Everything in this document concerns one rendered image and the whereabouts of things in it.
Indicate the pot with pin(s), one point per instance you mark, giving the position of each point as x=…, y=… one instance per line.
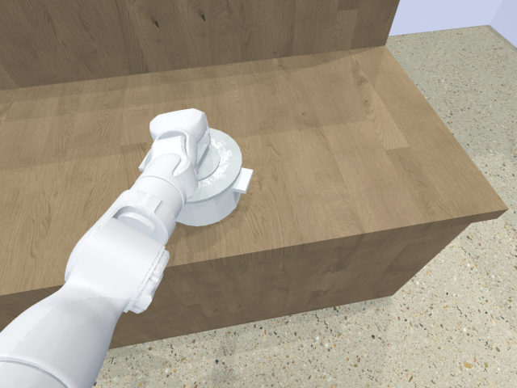
x=216, y=209

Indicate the table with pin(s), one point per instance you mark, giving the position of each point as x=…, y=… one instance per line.
x=357, y=184

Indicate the left robot hand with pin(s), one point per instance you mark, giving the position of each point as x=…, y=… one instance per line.
x=192, y=120

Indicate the robot left forearm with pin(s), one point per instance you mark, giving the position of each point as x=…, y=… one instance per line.
x=157, y=197

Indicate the lid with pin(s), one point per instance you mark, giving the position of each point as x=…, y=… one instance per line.
x=219, y=170

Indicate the knob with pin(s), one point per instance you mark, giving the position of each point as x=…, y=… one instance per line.
x=202, y=150

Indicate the left robot upper arm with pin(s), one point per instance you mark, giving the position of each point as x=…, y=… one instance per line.
x=62, y=341

